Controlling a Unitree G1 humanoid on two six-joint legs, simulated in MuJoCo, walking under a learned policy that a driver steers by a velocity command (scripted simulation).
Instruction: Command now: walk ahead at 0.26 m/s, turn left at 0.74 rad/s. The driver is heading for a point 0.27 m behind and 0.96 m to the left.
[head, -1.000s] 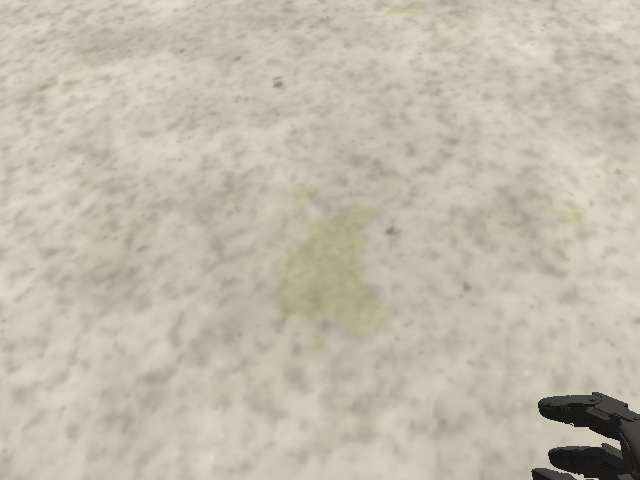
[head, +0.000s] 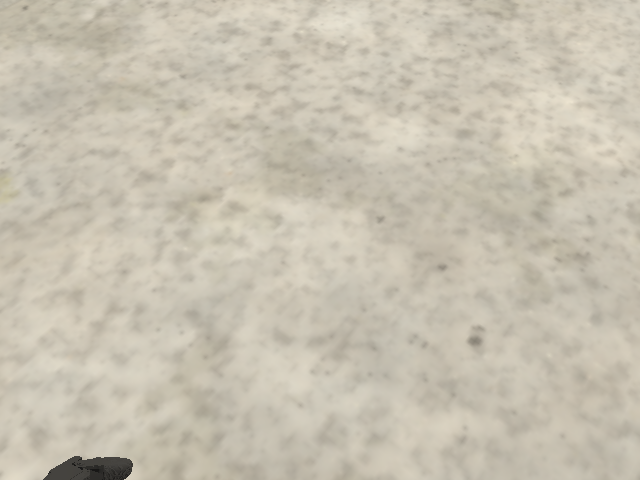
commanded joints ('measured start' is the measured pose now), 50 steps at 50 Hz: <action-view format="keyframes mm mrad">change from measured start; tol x32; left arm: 1 69 64 19 -77 10 13 5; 50 -36 108 23 -121 43 82 -69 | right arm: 1 -55 -144 -50 -97 6 1 -27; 13 253 -90 -37 -152 5 68 -35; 36 -307 -83 -12 -294 -64 75 96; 40 281 -235 -85 -99 -55 51 29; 50 129 -176 -48 -98 -38 -14 -9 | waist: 1 80 21 -156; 10 87 140 -221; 13 -31 -317 -491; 20 52 92 -145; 38 13 -89 -63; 41 -130 435 -292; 50 25 76 25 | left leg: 1 36 235 -256 -55 736 168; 10 24 91 -378 237 161 -74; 12 -238 -26 -212 633 -635 -107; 31 -499 291 57 608 -80 -111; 39 234 38 288 257 -269 44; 41 652 385 -608 -117 -763 184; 50 97 226 -290 -245 -67 178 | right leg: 1 18 35 -34 -225 81 17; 12 809 -260 350 -725 743 -178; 13 834 -459 720 -839 38 -336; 14 729 -368 692 -924 -341 -319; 32 497 -307 -163 -1118 -114 -156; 36 534 -299 -311 -1065 17 -133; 39 430 -248 -447 -420 897 -121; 41 -317 -3 -263 206 -116 -22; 50 -171 -75 -139 -204 181 8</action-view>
